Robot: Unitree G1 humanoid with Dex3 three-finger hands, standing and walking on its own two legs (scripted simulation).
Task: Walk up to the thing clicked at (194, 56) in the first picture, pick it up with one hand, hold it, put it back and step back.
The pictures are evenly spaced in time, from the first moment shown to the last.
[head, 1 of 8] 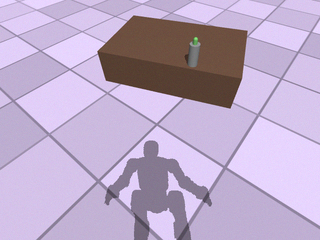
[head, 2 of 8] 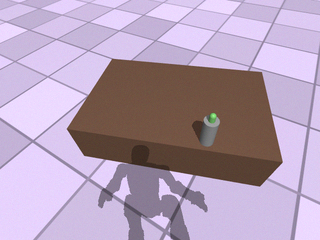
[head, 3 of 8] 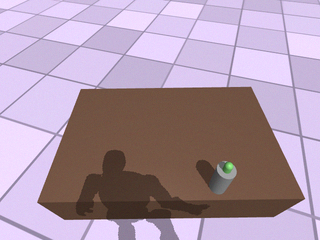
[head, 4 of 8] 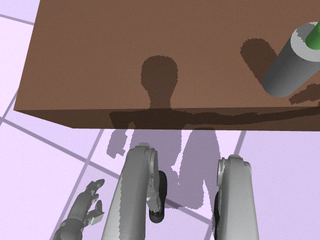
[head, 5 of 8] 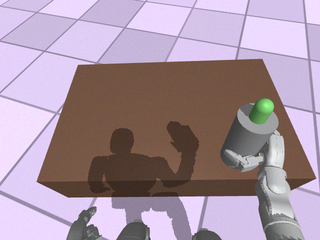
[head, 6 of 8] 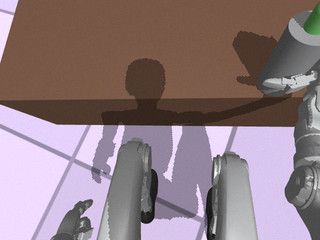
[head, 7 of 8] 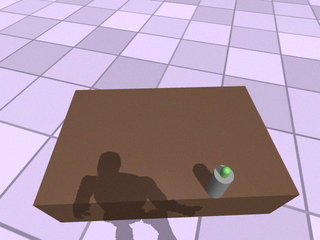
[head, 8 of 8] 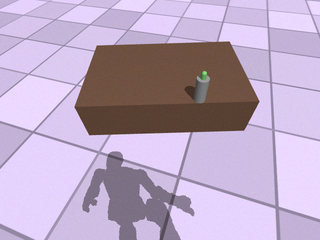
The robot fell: no
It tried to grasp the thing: yes
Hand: right
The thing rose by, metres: 0.37
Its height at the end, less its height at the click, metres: +0.00
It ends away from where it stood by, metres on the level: 0.03
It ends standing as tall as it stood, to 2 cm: yes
